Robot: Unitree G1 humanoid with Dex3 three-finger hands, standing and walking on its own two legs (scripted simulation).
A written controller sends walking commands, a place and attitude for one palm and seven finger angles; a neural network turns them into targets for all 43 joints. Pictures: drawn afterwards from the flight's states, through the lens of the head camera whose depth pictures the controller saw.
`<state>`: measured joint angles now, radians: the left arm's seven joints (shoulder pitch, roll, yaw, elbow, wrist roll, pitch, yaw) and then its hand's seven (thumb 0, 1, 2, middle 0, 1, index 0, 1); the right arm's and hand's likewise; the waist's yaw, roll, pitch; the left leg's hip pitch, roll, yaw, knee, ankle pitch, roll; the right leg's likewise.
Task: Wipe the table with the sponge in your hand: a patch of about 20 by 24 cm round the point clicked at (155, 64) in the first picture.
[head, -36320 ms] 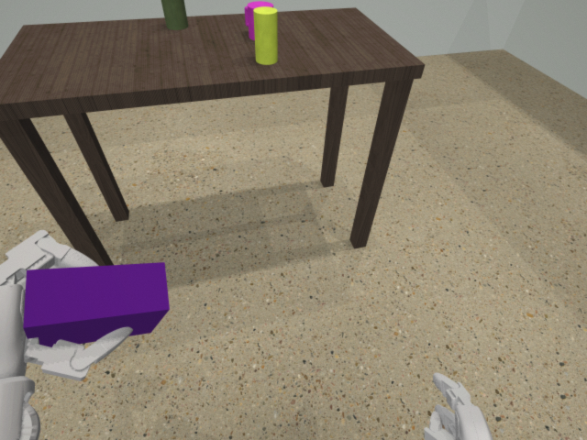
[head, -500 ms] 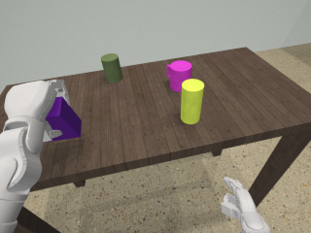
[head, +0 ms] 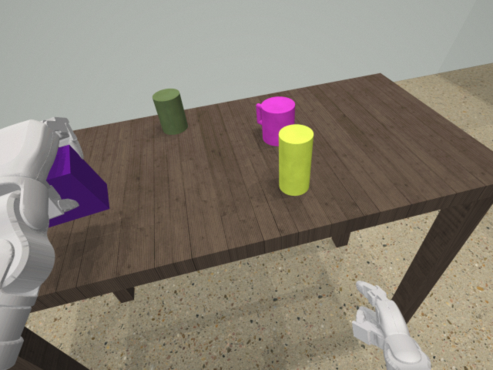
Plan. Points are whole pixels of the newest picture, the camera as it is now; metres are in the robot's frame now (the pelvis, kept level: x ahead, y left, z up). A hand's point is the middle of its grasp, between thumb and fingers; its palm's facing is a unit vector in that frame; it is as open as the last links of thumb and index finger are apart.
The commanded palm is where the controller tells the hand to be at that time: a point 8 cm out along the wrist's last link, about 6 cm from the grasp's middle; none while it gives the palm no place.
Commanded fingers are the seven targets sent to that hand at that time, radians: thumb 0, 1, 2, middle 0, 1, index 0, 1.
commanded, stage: move the sponge above the wiping area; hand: left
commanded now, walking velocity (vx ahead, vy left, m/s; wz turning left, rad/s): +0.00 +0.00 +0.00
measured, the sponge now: (63, 195) +0.27 +0.34 +0.17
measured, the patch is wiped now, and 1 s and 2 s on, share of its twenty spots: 0.15 0.15 0.15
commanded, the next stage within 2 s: lower the sponge onto the table in 0.50 s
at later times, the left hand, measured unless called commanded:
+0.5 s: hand (62, 186) +0.27 +0.33 +0.20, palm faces +0.16 -0.05 -0.99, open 9.3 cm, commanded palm +0.23 +0.30 +0.26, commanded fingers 0.00 0.10 1.30 -1.20 -1.60 -1.20 -1.60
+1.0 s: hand (74, 213) +0.25 +0.32 +0.16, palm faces +0.09 -0.12 -0.99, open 9.3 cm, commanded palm +0.22 +0.30 +0.25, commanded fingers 0.00 0.10 1.30 -1.20 -1.60 -1.20 -1.60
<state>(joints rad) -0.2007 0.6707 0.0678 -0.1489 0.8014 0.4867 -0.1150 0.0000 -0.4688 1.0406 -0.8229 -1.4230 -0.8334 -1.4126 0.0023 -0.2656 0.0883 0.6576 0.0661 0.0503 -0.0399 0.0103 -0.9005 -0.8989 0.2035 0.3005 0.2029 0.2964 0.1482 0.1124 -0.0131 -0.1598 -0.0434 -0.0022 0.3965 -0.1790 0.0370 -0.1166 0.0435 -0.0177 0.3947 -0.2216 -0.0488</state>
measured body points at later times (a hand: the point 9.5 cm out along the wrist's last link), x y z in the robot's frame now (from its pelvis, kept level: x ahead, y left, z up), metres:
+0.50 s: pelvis +0.00 +0.00 +0.00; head -0.01 -0.05 +0.45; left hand +0.26 +0.33 +0.25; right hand +0.26 -0.19 -0.08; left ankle +0.03 +0.09 -0.74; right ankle +0.00 -0.09 -0.74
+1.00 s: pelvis +0.00 +0.00 +0.00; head -0.01 -0.04 +0.45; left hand +0.24 +0.32 +0.21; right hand +0.27 -0.18 -0.07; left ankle +0.03 +0.09 -0.74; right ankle +0.00 -0.09 -0.74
